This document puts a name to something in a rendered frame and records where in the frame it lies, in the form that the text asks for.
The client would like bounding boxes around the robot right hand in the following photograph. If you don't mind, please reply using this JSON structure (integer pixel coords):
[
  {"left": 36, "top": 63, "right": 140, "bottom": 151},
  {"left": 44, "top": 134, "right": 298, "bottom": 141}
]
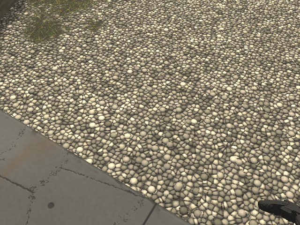
[{"left": 258, "top": 200, "right": 300, "bottom": 225}]

